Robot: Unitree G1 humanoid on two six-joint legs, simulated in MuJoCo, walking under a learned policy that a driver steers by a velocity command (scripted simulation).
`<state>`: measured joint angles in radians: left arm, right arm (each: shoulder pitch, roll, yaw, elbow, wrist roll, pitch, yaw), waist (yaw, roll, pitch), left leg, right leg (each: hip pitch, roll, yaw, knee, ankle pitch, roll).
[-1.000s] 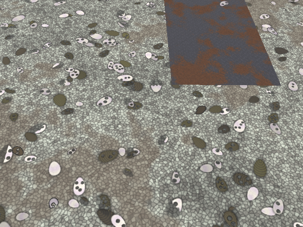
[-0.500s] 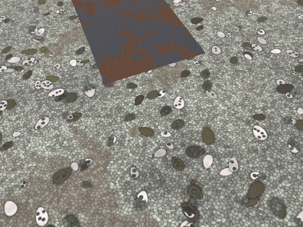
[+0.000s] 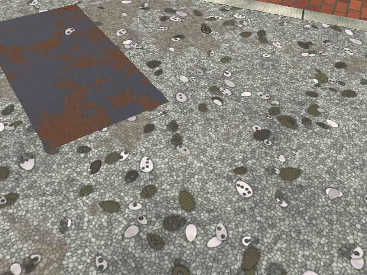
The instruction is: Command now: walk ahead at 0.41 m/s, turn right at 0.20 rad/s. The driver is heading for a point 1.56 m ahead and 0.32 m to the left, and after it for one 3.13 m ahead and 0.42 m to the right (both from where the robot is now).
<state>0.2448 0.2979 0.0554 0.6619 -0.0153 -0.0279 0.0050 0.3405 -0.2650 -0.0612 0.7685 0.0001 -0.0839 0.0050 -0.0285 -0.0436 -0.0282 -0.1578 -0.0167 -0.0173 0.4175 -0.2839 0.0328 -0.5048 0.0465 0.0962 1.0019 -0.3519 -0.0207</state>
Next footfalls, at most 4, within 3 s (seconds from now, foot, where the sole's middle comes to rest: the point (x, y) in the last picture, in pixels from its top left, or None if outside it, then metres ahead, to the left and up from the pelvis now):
0.24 right None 0.25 -0.15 -0.78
0.68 left None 0.18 0.09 -0.78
1.16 right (168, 261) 0.59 0.03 -0.78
1.64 left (103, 206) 0.82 0.30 -0.78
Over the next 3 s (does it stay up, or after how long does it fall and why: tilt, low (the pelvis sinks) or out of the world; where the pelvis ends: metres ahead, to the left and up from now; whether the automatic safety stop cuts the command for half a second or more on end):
stays up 1.37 0.26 0.00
